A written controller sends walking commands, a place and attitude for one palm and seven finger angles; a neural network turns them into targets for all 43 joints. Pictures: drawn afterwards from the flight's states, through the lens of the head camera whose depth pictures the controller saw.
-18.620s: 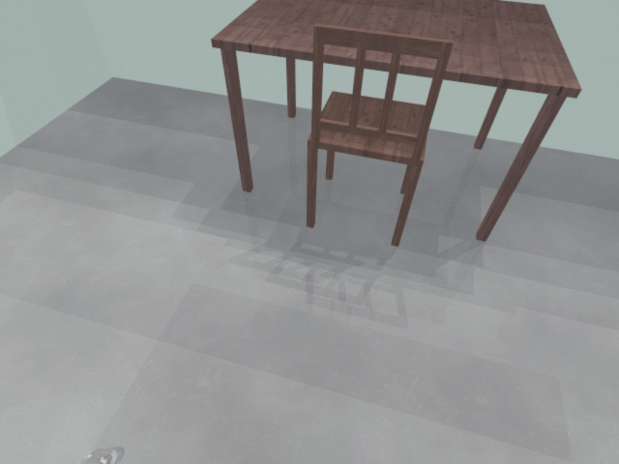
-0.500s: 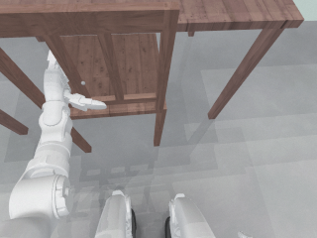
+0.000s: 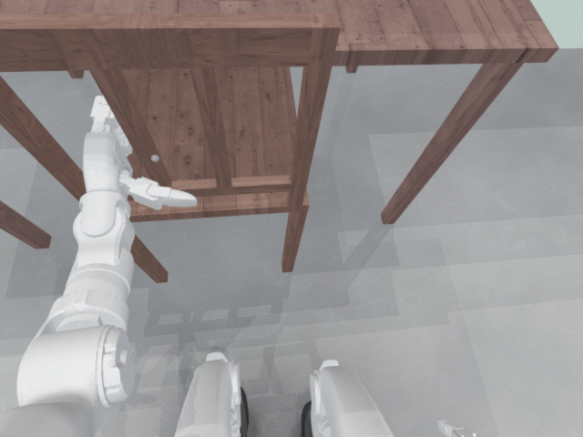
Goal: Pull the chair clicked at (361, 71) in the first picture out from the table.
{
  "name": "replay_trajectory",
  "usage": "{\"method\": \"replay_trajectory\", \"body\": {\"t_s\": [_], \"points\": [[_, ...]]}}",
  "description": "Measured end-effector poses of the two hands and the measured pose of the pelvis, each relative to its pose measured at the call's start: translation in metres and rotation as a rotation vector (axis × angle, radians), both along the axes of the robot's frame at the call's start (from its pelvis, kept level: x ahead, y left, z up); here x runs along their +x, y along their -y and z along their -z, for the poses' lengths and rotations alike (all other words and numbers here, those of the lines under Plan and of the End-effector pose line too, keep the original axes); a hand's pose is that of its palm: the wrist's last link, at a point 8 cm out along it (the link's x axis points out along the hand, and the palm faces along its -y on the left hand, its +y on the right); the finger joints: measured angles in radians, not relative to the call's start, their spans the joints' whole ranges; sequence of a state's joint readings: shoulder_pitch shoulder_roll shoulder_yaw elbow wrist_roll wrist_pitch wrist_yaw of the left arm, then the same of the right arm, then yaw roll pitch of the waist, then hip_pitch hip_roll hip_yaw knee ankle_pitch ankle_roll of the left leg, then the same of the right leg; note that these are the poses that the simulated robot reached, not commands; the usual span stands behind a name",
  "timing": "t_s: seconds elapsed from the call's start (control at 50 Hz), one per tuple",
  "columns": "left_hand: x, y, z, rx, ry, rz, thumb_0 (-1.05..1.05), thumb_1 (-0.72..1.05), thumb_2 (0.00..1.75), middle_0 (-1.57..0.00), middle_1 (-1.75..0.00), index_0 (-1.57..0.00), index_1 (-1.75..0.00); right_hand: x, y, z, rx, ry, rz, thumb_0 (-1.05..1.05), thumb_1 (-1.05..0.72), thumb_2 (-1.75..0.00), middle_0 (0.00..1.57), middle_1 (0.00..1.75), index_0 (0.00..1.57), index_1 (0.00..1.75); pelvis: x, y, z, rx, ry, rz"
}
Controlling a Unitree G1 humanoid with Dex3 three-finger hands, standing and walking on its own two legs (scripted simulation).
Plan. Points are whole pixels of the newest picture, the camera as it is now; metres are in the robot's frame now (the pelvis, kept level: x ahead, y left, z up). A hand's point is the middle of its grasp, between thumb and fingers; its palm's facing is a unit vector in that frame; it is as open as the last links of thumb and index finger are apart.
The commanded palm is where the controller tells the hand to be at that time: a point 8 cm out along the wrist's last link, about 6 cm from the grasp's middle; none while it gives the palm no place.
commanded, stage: hook a spindle and tug to test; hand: left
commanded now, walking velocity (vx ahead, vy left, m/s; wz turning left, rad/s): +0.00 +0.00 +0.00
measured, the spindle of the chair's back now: (140, 138) +0.51 +0.19 +0.03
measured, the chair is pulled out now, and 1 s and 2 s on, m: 0.00 0.02 0.09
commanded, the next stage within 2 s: step backward, pulling the chair out in 1.36 s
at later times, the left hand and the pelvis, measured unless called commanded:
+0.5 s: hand (153, 158) +0.48 +0.17 +0.03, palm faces +0.08 -1.00 -0.03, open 10.0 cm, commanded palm +0.46 +0.20 +0.03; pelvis +0.00 +0.00 +0.00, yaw +0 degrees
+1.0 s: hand (154, 168) +0.46 +0.17 +0.03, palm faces +0.09 -1.00 -0.01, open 5.5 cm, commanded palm +0.43 +0.21 +0.03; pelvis +0.01 +0.01 +0.01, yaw -1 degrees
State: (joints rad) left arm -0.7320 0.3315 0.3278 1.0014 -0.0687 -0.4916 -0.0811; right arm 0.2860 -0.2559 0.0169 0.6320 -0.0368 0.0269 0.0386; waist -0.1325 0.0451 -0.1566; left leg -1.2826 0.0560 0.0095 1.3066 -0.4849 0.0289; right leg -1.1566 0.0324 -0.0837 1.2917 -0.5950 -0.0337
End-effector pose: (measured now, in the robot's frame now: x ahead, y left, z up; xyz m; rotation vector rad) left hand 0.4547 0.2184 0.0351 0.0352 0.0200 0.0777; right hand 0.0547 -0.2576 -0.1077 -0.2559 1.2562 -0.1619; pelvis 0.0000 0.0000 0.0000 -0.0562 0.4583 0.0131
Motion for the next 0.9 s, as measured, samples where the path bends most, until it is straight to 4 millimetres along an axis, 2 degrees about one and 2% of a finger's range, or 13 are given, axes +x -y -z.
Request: {"method": "replay_trajectory", "body": {"t_s": [0.12, 0.28, 0.38, 0.5, 0.62, 0.76, 0.9], "points": [[0.0, -0.0015, 0.0018, 0.0, -0.004, 0.001, -0.01, -0.5, 0.3, -0.15, -0.38, -0.16, -0.37, 0.0003, -0.0028, 0.001, 0.004, -0.005, 0.0, 0.01, -0.91, -0.9, 0.2, 0.3, 0.2, 0.3, 0.0004, -0.0011, 0.0003, -0.002, -0.002, -0.001], [0.0012, -0.0014, 0.0027, -0.008, -0.009, 0.0, -0.01, -0.45, 0.32, -0.28, -0.77, -0.29, -0.77, -0.0035, -0.0058, 0.0015, 0.008, -0.019, 0.003, 0.01, -0.91, -0.9, 0.2, 0.3, 0.2, 0.3, 0.0009, -0.0022, -0.0001, -0.004, -0.003, 0.0], [0.0018, -0.0026, 0.0018, -0.006, 0.0, 0.002, -0.01, -0.28, 0.39, -0.36, -1.04, -0.37, -1.04, -0.0061, -0.0061, 0.001, 0.006, -0.022, 0.009, 0.01, -0.91, -0.9, 0.2, 0.3, 0.2, 0.3, 0.001, -0.003, 0.0002, -0.005, -0.004, 0.001], [0.0008, -0.0023, 0.0011, -0.011, -0.004, -0.003, -0.01, 0.0, 0.51, -0.45, -1.3, -0.45, -1.29, -0.0077, -0.0066, 0.0002, 0.007, -0.029, 0.01, 0.01, -0.91, -0.9, 0.2, 0.3, 0.2, 0.3, 0.0011, -0.0039, -0.0008, -0.006, -0.002, -0.001], [0.0037, -0.002, 0.0014, -0.015, -0.003, -0.005, 0.0, 0.32, 0.65, -0.46, -1.38, -0.48, -1.4, -0.0077, -0.0059, -0.0007, 0.001, -0.028, 0.01, 0.01, -0.91, -0.9, 0.2, 0.3, 0.2, 0.3, 0.0012, -0.0042, -0.0005, -0.006, -0.005, 0.001], [0.0044, -0.0021, 0.0014, -0.014, 0.0, 0.006, 0.01, 0.67, 0.8, -0.46, -1.4, -0.47, -1.43, -0.0066, -0.0061, -0.0026, 0.001, -0.019, 0.023, 0.01, -0.91, -0.9, 0.2, 0.3, 0.2, 0.3, 0.0026, -0.0051, -0.0008, -0.006, -0.004, 0.007], [-0.0049, 0.001, 0.0009, -0.025, -0.009, -0.01, 0.02, 0.7, 0.78, -0.42, -1.42, -0.43, -1.44, -0.0007, -0.0098, -0.0079, 0.02, -0.002, 0.038, 0.01, -0.91, -0.9, 0.2, 0.3, 0.2, 0.3, 0.0078, -0.0062, -0.0073, -0.001, 0.002, 0.016]]}}
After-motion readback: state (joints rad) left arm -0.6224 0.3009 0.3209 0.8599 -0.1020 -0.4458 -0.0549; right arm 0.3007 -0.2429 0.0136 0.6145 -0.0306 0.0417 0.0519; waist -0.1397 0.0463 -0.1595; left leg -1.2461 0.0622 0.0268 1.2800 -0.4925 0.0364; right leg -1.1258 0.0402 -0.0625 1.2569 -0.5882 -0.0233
